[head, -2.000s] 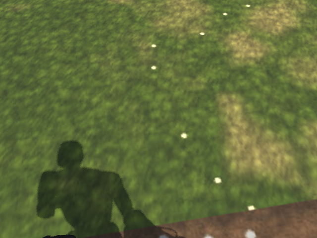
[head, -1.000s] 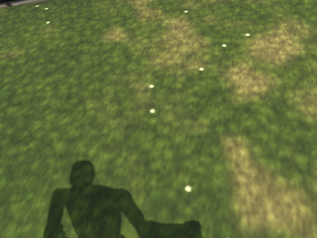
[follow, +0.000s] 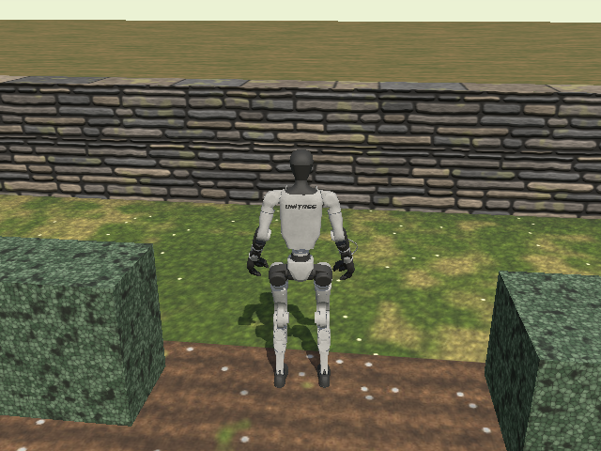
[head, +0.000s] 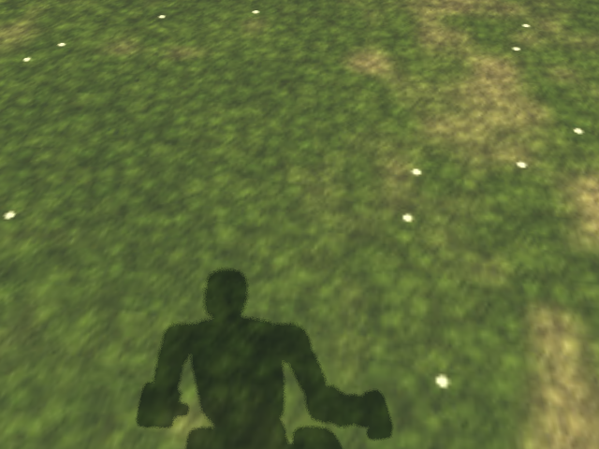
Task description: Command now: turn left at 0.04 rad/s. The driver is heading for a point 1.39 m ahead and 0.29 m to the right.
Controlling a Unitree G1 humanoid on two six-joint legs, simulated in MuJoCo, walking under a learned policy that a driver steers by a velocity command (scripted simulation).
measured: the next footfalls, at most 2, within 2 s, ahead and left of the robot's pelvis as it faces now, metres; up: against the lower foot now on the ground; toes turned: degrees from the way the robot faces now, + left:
right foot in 1.76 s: +0.34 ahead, -0.10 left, +0.00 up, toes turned -1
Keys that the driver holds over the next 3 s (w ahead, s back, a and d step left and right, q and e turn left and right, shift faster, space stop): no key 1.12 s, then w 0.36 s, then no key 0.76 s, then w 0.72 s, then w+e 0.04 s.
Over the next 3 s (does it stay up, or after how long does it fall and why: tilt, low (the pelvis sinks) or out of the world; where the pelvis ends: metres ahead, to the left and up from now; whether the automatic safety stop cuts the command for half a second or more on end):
stays up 0.56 0.01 -0.02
